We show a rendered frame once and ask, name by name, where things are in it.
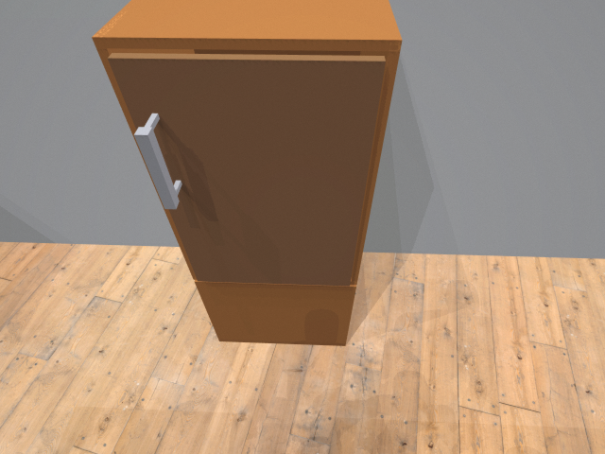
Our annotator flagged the cupboard door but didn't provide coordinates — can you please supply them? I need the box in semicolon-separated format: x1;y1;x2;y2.
108;53;386;286

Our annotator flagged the handle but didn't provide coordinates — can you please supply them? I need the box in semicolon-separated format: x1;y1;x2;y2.
134;113;182;209

